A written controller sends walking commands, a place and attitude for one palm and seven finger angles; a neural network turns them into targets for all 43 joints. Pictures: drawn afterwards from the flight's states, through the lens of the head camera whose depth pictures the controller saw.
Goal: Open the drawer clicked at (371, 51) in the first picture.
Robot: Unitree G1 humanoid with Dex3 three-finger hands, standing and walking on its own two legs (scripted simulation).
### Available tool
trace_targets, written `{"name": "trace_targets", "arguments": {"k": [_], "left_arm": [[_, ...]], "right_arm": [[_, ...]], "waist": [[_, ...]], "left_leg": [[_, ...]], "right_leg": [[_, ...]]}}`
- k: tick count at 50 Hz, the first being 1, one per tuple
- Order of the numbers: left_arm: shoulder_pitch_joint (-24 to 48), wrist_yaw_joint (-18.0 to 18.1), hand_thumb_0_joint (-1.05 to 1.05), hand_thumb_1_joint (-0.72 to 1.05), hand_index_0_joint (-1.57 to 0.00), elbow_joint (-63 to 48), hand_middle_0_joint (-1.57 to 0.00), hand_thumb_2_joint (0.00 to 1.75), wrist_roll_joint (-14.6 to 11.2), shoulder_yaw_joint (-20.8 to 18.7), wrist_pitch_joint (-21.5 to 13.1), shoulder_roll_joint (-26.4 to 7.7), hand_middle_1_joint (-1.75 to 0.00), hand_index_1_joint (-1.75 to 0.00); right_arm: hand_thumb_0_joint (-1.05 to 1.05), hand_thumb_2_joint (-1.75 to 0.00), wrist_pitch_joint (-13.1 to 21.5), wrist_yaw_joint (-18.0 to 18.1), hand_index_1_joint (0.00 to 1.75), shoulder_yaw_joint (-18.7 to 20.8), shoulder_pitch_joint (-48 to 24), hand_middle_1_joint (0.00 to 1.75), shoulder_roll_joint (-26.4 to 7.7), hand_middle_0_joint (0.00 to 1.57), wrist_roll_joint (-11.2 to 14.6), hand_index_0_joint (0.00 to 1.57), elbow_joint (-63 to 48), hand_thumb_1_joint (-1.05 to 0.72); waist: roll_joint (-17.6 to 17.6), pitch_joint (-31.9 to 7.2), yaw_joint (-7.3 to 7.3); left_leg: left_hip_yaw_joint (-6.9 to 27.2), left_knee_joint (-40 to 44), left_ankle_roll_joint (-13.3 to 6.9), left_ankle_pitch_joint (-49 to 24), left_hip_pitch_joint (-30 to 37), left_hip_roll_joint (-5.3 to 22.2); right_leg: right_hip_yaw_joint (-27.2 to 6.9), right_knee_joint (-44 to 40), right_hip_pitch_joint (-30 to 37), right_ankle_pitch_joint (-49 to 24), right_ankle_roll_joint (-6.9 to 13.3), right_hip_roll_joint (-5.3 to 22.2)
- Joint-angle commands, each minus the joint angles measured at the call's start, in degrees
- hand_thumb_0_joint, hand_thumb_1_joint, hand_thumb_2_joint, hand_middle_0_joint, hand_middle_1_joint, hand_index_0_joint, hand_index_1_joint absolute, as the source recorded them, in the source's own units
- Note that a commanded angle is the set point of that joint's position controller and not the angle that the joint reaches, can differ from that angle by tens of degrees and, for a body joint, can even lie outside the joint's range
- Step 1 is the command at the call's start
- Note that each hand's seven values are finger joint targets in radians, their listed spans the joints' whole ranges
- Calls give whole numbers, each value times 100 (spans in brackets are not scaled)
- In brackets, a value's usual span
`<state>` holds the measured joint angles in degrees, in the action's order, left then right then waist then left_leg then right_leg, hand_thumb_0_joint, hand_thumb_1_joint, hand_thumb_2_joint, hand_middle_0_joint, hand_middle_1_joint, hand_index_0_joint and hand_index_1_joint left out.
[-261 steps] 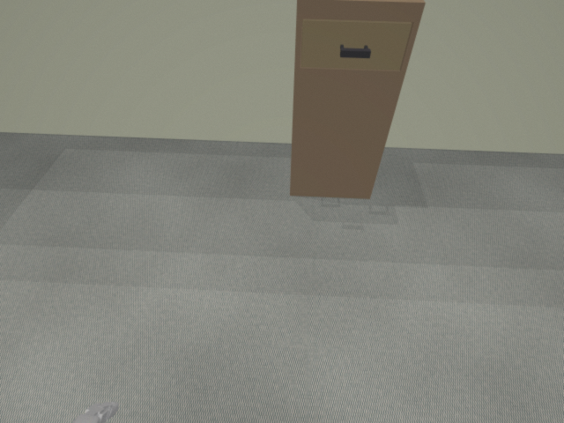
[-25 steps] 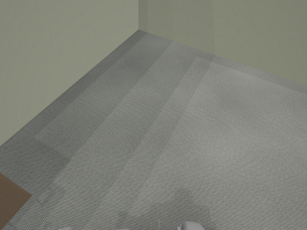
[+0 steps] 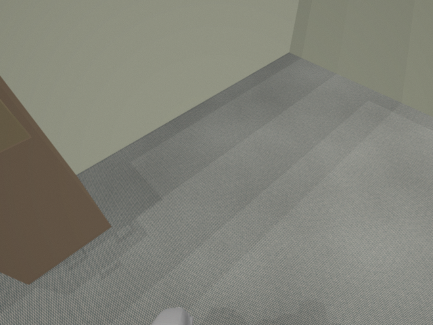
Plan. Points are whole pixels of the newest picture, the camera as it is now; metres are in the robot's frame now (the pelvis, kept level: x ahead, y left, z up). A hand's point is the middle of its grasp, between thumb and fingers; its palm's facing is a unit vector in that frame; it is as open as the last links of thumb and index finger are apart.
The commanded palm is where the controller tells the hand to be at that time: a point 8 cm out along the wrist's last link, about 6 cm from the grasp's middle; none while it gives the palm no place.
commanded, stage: turn to face it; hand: left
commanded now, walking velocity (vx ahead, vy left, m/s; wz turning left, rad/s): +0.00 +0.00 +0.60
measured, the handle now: out of the picture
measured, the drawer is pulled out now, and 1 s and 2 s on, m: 0.00 0.00 0.00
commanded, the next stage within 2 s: take the last steps up to it in 1.06 s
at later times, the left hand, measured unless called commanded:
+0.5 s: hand out of the picture +0.03 +0.29 -0.16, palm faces +0.31 -0.92 -0.26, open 7.4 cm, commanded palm none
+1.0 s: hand out of the picture -0.09 +0.21 -0.15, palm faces +0.57 -0.78 -0.28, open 7.4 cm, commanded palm none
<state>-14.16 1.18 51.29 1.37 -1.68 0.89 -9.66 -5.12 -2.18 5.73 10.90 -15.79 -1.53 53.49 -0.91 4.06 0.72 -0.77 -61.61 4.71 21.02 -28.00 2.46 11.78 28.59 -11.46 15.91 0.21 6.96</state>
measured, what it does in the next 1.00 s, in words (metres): steps on the spot, turning left: left foot, then right foot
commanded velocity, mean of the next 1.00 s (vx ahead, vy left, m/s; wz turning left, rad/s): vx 0.00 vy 0.00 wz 0.53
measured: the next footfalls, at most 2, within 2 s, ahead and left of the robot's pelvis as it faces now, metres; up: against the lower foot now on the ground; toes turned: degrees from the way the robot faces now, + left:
left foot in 0.16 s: +0.00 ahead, +0.15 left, +0.00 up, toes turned +13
right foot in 0.68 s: +0.06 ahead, -0.08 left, +0.00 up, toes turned +22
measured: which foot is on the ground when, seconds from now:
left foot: up 0.00-0.14, down 0.16-0.68, up 0.70-1.00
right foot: down 0.00-0.18, up 0.20-0.66, down 0.68-1.00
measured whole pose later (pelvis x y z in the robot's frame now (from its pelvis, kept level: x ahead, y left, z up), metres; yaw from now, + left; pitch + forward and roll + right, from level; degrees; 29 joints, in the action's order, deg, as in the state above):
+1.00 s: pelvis -0.03 +0.00 +0.00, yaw +35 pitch -2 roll +2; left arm -13.2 1.2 51.2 1.6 -1.8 0.9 -10.7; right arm -5.3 -1.8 5.1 12.2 -15.6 -1.3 55.5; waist -1.1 4.6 0.8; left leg -0.7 -56.0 4.3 23.4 -24.0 2.8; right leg 11.3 29.9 -10.9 16.6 -0.2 7.5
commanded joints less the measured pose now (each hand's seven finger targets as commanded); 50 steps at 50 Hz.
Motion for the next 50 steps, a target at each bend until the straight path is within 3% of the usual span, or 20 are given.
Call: {"name": "trace_targets", "arguments": {"k": [1, 4, 6, 7, 8, 9, 10, 13, 15, 20, 25, 31, 32, 33, 34, 35, 37, 39, 40, 50], "left_arm": [[-348, 70, 0, 90, -20, -263, -20, 90, 46, -368, -96, -1431, -30, -30], [-299, 47, 0, 90, -20, -199, -20, 90, 62, -428, -61, -1552, -30, -30], [-197, 27, 0, 90, -20, -204, -20, 90, 16, -457, -31, -1569, -30, -30], [-166, 11, 0, 90, -20, -209, -20, 90, -37, -452, 0, -1498, -30, -30], [-186, -17, 0, 90, -20, -353, -20, 90, -82, -421, 24, -1224, -30, -30], [251, -42, 0, 90, -20, -627, -20, 90, -70, -279, 41, -895, -30, -30], [528, -15, 0, 90, -20, -687, -20, 90, -33, -301, 94, -1024, -30, -30], [605, -45, 0, 90, -20, -432, -20, 90, -44, -377, 124, -1014, -30, -30], [338, -88, 0, 90, -20, -310, -20, 90, -42, -381, 108, -1019, -30, -30], [596, -43, 0, 90, -20, -397, -20, 90, -51, -360, 114, -1003, -30, -30], [951, -6, 0, 90, -20, -610, -20, 90, -83, -322, 91, -941, -30, -30], [460, 44, 0, 90, -20, -585, -20, 90, -154, -315, 2, -957, -30, -30], [225, 60, 0, 90, -20, -538, -20, 90, -145, -344, -41, -1034, -30, -30], [45, 96, 0, 90, -20, -515, -20, 90, -90, -415, -106, -1399, -30, -30], [77, 133, 0, 90, -20, -566, -20, 90, -1, -496, -135, -1926, -30, -30], [71, 146, 0, 90, -20, -614, -20, 90, -41, -445, -88, -1834, -30, -30], [751, 130, 0, 90, -20, -712, -20, 90, -60, -347, -102, -1369, -30, -30], [964, 101, 0, 90, -20, -743, -20, 90, -59, -262, -108, -1117, -30, -30], [841, 91, 0, 90, -20, -704, -20, 90, -51, -251, -130, -1102, -30, -30], [-216, 71, 0, 90, -20, -202, -20, 90, 59, -372, -92, -1488, -30, -30]], "right_arm": [[0, -90, 191, 22, 30, -41, -788, 30, -237, 20, 65, 20, -661, -90], [0, -90, 264, 37, 30, -81, -659, 30, -192, 20, 104, 20, -653, -90], [0, -90, 322, 58, 30, -68, -243, 30, -287, 20, 94, 20, -547, -90], [0, -90, 368, 56, 30, -20, 32, 30, -475, 20, 84, 20, -471, -90], [0, -90, 436, 91, 30, 126, 363, 30, -1050, 20, 57, 20, -421, -90], [0, -90, 426, 135, 30, 249, 697, 30, -1554, 20, 91, 20, -372, -90], [0, -90, 392, 158, 30, 233, 880, 30, -1511, 20, 71, 20, -235, -90], [0, -90, 439, 282, 30, 66, 46, 30, -978, 20, 42, 20, -400, -90], [0, -90, 484, 280, 30, 19, -144, 30, -889, 20, 55, 20, -486, -90], [0, -90, 467, 278, 30, 50, 143, 30, -891, 20, 42, 20, -434, -90], [0, -90, 419, 264, 30, 96, 307, 30, -932, 20, 8, 20, -407, -90], [0, -90, 364, 246, 30, 133, 76, 30, -909, 20, 26, 20, -508, -90], [0, -90, 361, 236, 30, 125, 2, 30, -844, 20, 61, 20, -538, -90], [0, -90, 365, 203, 30, 88, 130, 30, -530, 20, 122, 20, -563, -90], [0, -90, 368, 196, 30, 32, 188, 30, -237, 20, 130, 20, -709, -90], [0, -90, 329, 208, 30, 110, 66, 30, -566, 20, 51, 20, -705, -90], [0, -90, 192, 134, 30, 134, 254, 30, -479, 20, 13, 20, -426, -90], [0, -90, 156, 62, 30, 108, 435, 30, -418, 20, 14, 20, -299, -90], [0, -90, 142, 48, 30, 91, 409, 30, -359, 20, 15, 20, -280, -90], [0, -90, 214, 74, 30, -107, -416, 30, -135, 20, 90, 20, -410, -90]], "waist": [[1245, -390, -383], [1452, -598, -387], [1318, -886, -176], [851, -1059, -13], [-520, -1351, 194], [-1699, -1251, 417], [-1109, -1178, 488], [-1057, -531, 157], [-846, -646, -4], [-589, -648, 94], [-742, -648, 196], [-786, -865, -59], [-624, -935, -204], [315, -1090, -261], [1849, -1004, -277], [1214, -919, -288], [1046, -390, 71], [1027, -149, 222], [1101, -95, 174], [1425, -341, -341]], "left_leg": [[-336, 1096, 4, 440, -184, 19], [-561, 1988, -118, 517, 461, -80], [-661, 3043, -192, -258, 1125, -137], [-493, 3809, -267, -1095, 1917, -79], [908, 4087, -722, -2501, 3041, 987], [2221, 4011, -1376, -4688, 3399, 2146], [1913, 3884, -1718, -4586, 3078, 2283], [1364, 4035, -1347, -3777, 2140, 1306], [1145, 4068, -1237, -3647, 2194, 1050], [1585, 4160, -1375, -3250, 2269, 983], [2172, 4091, -1518, -3007, 2181, 996], [2511, 3631, -1276, -3171, 1415, 632], [2400, 3377, -1059, -2663, 1009, 433], [1916, 2644, -677, -1328, 87, 4], [647, 1243, -190, 1046, -945, -809], [695, 167, -237, 1319, -637, -515], [646, -690, -201, 547, -470, -293], [393, -941, -118, 22, -458, -160], [294, -950, -82, -110, -431, -148], [-323, 1412, -90, 500, 367, -91]], "right_leg": [[-947, -756, 805, -2178, 639, 1458], [-775, -399, 785, -2593, 581, 1545], [-398, 167, 711, -2540, 288, 1412], [-177, 805, 290, -2235, 16, 1254], [53, 1936, -1016, -602, -391, 714], [-240, 2968, -2363, 2255, -692, 149], [-729, 3557, -2373, 2128, -592, 197], [-1105, 3901, -2285, 1009, -598, 130], [-1063, 3862, -2155, 662, -658, 32], [-1165, 3212, -2000, 637, -722, -144], [-1254, 2335, -1723, 922, -671, -329], [-1160, 381, -121, 263, -491, -673], [-1192, -444, 511, -310, -462, -546], [-1985, -1149, 1511, -343, -239, 366], [-3511, -1348, 1775, -1060, 463, 1988], [-3265, -1257, 875, -1355, 850, 2265], [-2378, -1369, 46, -623, 658, 1481], [-1547, -1199, -110, -949, 465, 1055], [-1330, -1183, -114, -1077, 426, 982], [-1018, -734, 477, -2237, 689, 1320]]}}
